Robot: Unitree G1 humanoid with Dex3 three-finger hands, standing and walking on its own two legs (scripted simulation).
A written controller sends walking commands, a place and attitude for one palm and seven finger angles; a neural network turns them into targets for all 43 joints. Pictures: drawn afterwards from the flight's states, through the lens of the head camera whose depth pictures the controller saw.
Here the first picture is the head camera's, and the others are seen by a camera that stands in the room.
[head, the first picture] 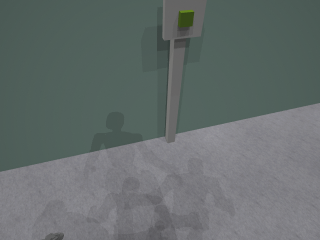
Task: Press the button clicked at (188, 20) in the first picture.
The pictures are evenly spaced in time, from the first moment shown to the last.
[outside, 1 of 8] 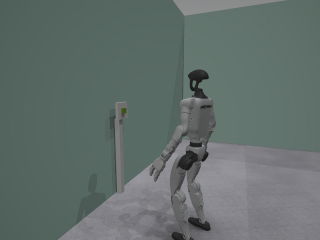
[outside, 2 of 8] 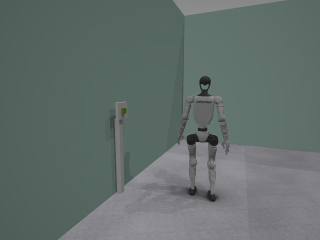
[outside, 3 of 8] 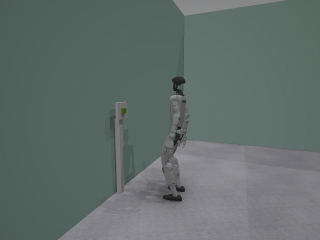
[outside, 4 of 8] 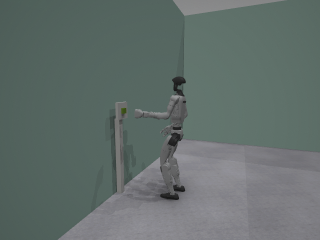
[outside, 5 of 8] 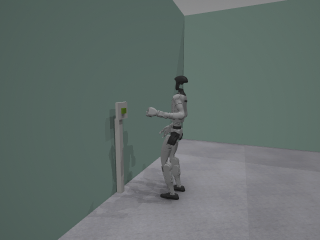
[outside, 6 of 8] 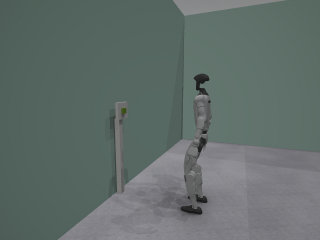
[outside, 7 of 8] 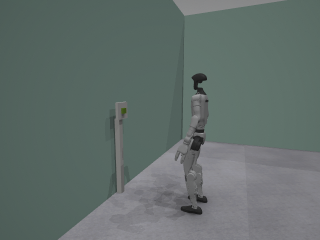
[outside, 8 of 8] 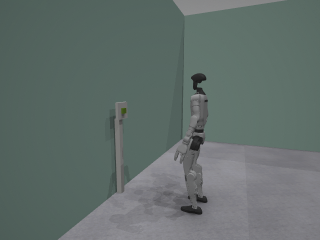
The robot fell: no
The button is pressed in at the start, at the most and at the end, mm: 0 13 0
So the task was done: yes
